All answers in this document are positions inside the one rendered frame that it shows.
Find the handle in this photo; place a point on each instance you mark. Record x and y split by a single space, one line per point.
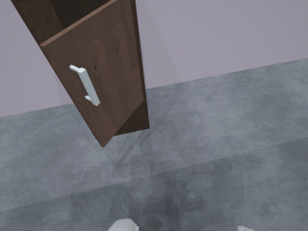
87 84

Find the cupboard door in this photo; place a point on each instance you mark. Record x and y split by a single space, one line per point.
104 44

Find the left robot thigh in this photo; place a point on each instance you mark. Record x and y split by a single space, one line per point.
124 224

